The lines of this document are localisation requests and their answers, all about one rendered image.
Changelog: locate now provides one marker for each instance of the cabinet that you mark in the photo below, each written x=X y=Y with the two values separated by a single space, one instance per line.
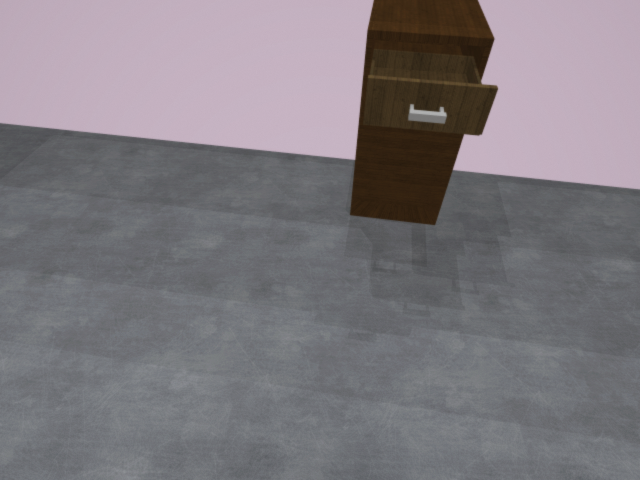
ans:
x=402 y=174

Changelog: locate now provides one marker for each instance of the drawer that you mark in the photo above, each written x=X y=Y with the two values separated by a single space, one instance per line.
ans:
x=429 y=81

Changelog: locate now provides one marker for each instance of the handle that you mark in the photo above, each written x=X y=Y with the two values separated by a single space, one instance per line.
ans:
x=427 y=116

